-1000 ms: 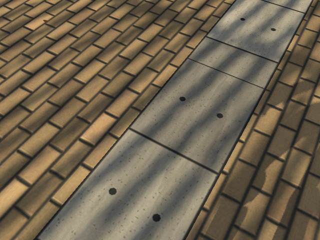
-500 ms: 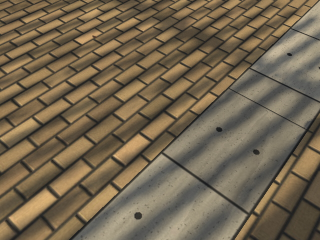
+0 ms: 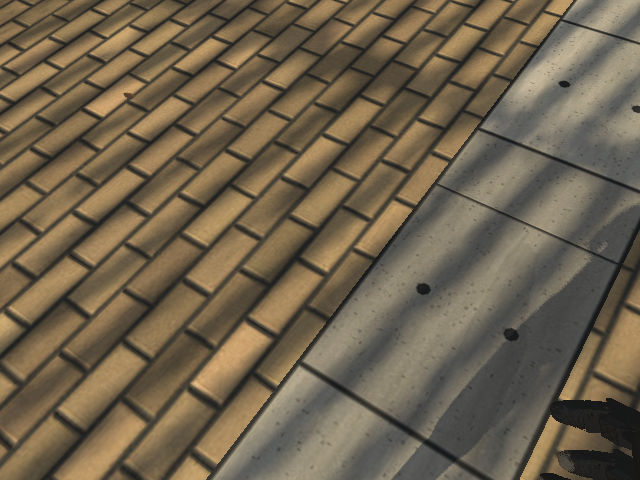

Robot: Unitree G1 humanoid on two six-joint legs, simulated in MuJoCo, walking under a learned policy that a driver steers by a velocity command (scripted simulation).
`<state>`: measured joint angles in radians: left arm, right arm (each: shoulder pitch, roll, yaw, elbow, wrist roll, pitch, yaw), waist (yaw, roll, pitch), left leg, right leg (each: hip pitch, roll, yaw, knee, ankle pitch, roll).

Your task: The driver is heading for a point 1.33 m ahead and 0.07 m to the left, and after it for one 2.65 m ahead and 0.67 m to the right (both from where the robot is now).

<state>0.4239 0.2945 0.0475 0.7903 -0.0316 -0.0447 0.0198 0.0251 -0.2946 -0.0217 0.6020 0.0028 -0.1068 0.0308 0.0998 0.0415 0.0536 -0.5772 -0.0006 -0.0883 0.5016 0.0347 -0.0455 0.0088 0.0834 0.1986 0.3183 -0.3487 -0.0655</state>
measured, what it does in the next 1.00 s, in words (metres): walks ahead: left foot, then right foot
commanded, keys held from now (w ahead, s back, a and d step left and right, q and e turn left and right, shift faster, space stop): w+e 0.12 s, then w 0.20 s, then w+q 0.68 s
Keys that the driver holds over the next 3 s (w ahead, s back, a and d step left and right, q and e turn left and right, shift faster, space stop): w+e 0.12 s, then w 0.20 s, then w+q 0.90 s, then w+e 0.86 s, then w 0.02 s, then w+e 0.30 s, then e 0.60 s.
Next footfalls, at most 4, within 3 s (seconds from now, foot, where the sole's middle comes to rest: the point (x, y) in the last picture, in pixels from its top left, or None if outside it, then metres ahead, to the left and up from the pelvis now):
0.06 left None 0.23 0.13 -0.78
0.54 right None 0.44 -0.17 -0.78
1.06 left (342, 352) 0.71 0.09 -0.78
1.62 right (395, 229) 1.08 -0.02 -0.78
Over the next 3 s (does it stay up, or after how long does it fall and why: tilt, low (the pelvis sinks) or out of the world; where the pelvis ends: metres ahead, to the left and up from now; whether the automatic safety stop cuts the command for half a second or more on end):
stays up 1.50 0.03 -0.01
